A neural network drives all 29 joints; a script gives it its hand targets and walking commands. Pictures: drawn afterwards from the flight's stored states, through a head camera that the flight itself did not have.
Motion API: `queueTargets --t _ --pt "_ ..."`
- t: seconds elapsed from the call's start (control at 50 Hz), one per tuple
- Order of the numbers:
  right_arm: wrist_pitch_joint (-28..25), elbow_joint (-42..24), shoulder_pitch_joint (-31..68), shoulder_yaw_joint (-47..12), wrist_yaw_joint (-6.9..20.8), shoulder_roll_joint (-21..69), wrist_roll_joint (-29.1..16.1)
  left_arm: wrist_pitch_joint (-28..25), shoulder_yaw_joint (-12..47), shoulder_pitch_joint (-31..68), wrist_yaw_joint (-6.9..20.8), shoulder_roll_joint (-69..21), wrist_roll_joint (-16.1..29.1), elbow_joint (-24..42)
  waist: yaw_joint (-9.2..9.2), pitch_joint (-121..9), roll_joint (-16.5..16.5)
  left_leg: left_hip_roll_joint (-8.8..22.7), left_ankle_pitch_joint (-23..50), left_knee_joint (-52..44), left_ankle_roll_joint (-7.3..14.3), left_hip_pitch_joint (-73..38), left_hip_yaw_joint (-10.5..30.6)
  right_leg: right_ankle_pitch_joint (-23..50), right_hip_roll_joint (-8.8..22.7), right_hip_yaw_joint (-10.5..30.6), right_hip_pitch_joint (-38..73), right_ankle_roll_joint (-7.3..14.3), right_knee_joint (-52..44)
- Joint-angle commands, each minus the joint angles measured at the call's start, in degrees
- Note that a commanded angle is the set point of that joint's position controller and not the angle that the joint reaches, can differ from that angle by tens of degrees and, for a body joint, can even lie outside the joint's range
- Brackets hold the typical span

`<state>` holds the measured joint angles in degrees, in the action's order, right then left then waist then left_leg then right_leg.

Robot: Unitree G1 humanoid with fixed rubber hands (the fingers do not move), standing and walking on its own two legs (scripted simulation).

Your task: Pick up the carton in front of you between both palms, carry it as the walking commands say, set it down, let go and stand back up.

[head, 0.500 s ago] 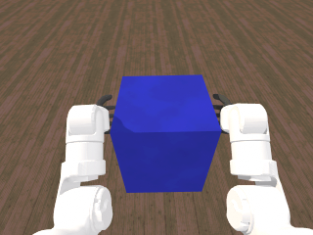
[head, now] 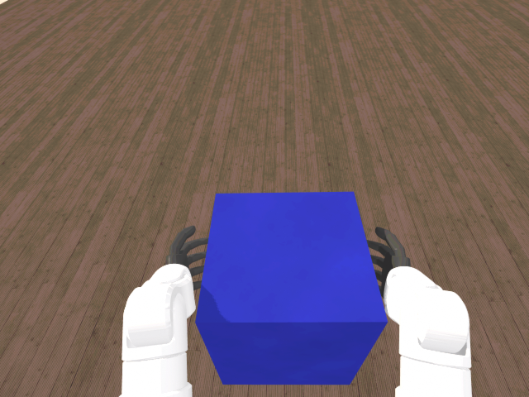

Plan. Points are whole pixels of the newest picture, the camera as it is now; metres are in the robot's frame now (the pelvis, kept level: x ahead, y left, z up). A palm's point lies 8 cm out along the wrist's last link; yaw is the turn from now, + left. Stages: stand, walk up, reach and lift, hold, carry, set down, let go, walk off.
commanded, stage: carry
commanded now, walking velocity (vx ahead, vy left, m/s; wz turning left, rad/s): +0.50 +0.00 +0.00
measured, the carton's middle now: (285, 292) +0.30 -0.01 +0.00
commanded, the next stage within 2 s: none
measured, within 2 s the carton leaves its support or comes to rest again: neither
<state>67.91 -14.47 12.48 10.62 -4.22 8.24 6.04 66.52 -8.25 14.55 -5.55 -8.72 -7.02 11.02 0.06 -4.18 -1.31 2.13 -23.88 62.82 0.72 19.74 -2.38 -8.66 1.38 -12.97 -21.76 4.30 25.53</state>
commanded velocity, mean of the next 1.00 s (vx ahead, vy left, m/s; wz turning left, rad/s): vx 0.50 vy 0.00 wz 0.00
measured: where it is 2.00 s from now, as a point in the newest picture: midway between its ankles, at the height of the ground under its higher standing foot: (272, 199)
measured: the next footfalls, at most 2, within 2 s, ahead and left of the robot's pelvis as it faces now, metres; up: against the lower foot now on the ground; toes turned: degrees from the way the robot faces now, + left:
left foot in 0.38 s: +0.45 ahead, +0.13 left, +0.00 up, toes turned +9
right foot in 0.90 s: +0.75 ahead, -0.11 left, +0.00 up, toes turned -14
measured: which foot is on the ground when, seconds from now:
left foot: up 0.00-0.36, down 0.38-0.92, up 0.94-1.00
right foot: down 0.00-0.42, up 0.44-0.88, down 0.90-1.00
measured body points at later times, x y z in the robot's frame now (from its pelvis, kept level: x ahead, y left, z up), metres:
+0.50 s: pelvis +0.32 +0.05 -0.01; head +0.31 +0.07 +0.44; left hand +0.61 +0.19 +0.05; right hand +0.59 -0.11 +0.06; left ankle +0.41 +0.13 -0.74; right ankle +0.16 -0.07 -0.64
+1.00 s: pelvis +0.64 -0.02 -0.01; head +0.62 -0.03 +0.44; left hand +0.92 +0.13 +0.07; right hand +0.91 -0.17 +0.06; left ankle +0.48 +0.12 -0.65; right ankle +0.71 -0.10 -0.74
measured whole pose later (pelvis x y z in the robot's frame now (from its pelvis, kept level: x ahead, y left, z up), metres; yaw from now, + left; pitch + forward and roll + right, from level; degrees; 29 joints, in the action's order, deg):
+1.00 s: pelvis +0.64 -0.02 -0.01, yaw +0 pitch +4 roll +0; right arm 71.5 -18.0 9.0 6.9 -4.3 7.4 6.7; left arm 69.8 -6.1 10.1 -5.0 -7.8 -6.8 15.2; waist 0.6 -7.0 -1.9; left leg 4.4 -24.4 61.4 -0.3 16.9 -3.2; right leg -9.6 3.5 -13.8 -24.4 4.2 29.9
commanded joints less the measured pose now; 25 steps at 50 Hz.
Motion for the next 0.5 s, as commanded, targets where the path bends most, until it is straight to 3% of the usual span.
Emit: queueTargets --t 0.0,0.06,0.12,0.28,0.32,0.34,0.36,0.38,0.4,0.42,0.44,0.46,0.48 --pt "-0.50 -6.47 29.62 -46.68 14.31 56.56 -23.39 0.39 41.74 24.44 14.98 -57.33 22.63 8.58 0.72 -20.92 4.01 5.11 5.29 -0.48 -0.30 18.28 2.81 11.53 18.34 21.72 29.72 3.77 -11.72" --pt "-0.77 -8.78 26.52 -47.55 13.55 55.60 -23.37 0.85 42.36 22.20 15.56 -55.04 24.06 11.39 0.73 -18.63 8.08 4.49 9.09 -9.10 -2.12 15.92 -0.65 5.16 15.30 15.13 24.77 3.68 -15.64" --pt "-0.05 -8.98 22.98 -47.08 12.81 52.72 -21.98 1.75 42.27 19.32 16.08 -51.86 24.40 11.32 0.57 -14.37 8.73 4.35 15.13 -19.11 -3.11 16.83 -3.51 6.05 13.30 10.92 23.65 3.54 -17.12" --pt "3.01 -6.59 22.03 -45.12 12.89 46.97 -21.33 4.34 41.07 19.07 15.85 -45.64 23.14 8.98 0.63 -4.61 9.84 2.60 23.75 -32.85 -0.12 13.16 -7.32 13.96 12.80 6.05 24.02 0.95 -15.01" --pt "3.44 -5.62 22.92 -44.43 12.99 46.18 -21.60 4.72 41.22 20.48 15.63 -45.06 23.16 8.30 0.49 -5.86 10.02 0.76 20.34 -34.56 0.68 5.46 -9.46 20.53 12.50 4.53 23.43 -0.09 -9.20" --pt "3.52 -4.61 22.64 -44.01 13.06 46.21 -21.58 4.90 41.39 21.30 15.51 -44.94 23.27 8.15 -0.37 -8.38 8.58 -1.92 17.29 -36.44 0.78 -3.42 -12.17 24.42 10.63 1.71 21.03 -1.35 -1.10" --pt "3.51 -3.29 21.99 -43.27 13.15 46.07 -21.39 5.07 41.55 21.76 15.42 -44.75 23.19 7.83 -1.32 -12.30 4.97 -1.39 14.01 -35.83 0.63 -15.44 -10.94 21.82 8.26 -0.07 14.78 -3.00 10.17" --pt "3.24 -2.19 21.89 -42.36 13.43 45.64 -20.62 5.47 42.27 22.91 15.26 -45.70 23.75 8.36 -1.94 -17.85 -7.51 13.50 3.74 -40.79 6.27 -28.17 12.71 9.18 3.82 1.41 0.04 -6.15 27.31" --pt "2.77 -0.25 20.93 -42.27 13.58 47.42 -20.90 5.58 42.62 24.04 15.35 -46.60 24.18 9.02 -1.93 -20.82 -20.67 21.62 6.83 -49.46 11.94 -34.86 32.60 -16.17 -3.25 4.58 -12.82 -7.13 40.88" --pt "2.36 -1.86 22.00 -42.84 13.71 49.29 -21.99 4.97 43.10 24.75 15.48 -48.91 24.52 7.94 -1.48 -19.99 -14.90 21.56 15.98 -48.88 11.88 -34.05 29.71 -19.31 -0.62 10.81 -17.07 -5.55 48.28" --pt "1.81 -2.90 22.59 -43.53 13.90 51.67 -22.49 4.19 42.93 24.50 15.74 -51.04 24.85 7.87 -1.58 -20.71 -9.79 20.12 20.88 -46.97 10.82 -31.35 24.36 -17.73 1.95 12.67 -17.48 -4.21 50.21" --pt "1.10 -4.07 23.54 -43.93 14.12 53.81 -22.92 3.40 43.23 24.37 15.87 -53.18 25.05 7.93 -1.35 -19.94 -4.01 19.10 21.85 -46.85 8.54 -27.06 19.39 -14.28 4.61 13.35 -16.90 -3.63 47.23" --pt "0.42 -4.99 24.37 -44.50 14.37 55.69 -23.39 2.63 43.59 23.79 15.86 -54.48 24.84 8.07 -0.95 -19.32 -2.40 17.90 20.14 -48.31 6.75 -23.00 15.19 -10.75 6.31 13.94 -15.11 -3.47 42.84"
